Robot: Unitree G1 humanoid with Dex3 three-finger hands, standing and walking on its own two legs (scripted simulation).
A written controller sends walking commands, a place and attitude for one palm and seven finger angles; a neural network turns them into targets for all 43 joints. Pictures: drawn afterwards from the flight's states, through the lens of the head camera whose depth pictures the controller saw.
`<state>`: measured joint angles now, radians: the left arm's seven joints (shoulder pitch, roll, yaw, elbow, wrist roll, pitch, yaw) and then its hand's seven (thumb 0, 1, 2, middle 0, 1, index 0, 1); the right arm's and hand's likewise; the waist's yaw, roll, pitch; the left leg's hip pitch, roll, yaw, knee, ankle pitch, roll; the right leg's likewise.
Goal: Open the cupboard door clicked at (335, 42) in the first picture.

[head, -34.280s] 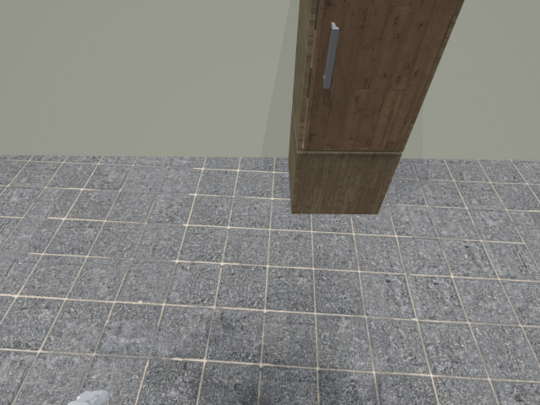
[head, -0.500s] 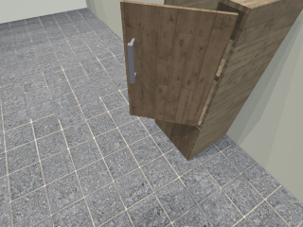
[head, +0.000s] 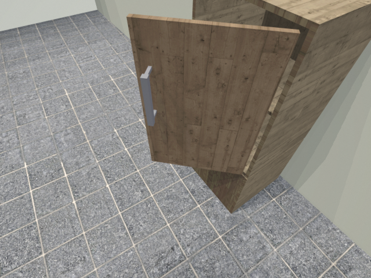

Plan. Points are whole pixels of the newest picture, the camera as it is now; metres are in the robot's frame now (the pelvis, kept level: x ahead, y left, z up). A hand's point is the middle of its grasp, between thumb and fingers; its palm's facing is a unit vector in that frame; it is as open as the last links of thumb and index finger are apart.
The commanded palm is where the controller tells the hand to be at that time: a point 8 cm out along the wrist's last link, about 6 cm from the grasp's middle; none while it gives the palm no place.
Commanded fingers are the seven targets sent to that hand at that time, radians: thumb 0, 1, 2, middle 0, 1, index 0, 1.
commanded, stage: come to a stop and stand still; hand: left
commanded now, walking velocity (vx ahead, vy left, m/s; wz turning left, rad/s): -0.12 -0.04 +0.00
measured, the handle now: (150, 97) +0.57 +0.14 +0.04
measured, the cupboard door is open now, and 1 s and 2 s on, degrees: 45 45 45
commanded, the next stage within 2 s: look again from close up in 1.08 s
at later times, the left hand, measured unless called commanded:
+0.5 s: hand out of the picture +0.04 +0.20 -0.16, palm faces +0.04 -0.96 -0.27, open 7.4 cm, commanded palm none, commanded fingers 0.00 0.90 0.90 -0.20 -0.30 -0.20 -0.30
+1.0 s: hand out of the picture +0.03 +0.23 -0.13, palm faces +0.00 -0.93 -0.36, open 7.4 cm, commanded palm none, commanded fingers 0.00 0.90 0.90 -0.20 -0.30 -0.20 -0.30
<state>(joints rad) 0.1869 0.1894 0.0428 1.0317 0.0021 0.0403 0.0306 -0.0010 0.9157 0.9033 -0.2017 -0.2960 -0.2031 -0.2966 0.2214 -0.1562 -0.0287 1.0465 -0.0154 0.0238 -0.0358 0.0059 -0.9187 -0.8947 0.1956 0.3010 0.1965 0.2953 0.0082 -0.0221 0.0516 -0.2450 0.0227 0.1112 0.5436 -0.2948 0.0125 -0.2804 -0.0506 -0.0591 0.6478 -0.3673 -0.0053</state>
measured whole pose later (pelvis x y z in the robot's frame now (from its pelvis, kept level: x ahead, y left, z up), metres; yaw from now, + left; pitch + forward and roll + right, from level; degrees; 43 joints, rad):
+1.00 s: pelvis -0.05 -0.02 +0.01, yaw +1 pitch -3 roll +1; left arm 0.18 0.32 0.00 1.01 0.01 0.00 0.00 0.00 0.90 0.90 -0.20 -0.30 -0.20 -0.30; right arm 0.27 -0.35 -0.02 1.03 -0.02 -0.01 0.00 0.00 -0.90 -0.89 0.20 0.30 0.20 0.30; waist -0.02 0.02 -0.01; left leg -0.19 0.01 0.05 0.42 -0.19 -0.01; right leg -0.24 0.00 -0.05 0.47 -0.19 -0.04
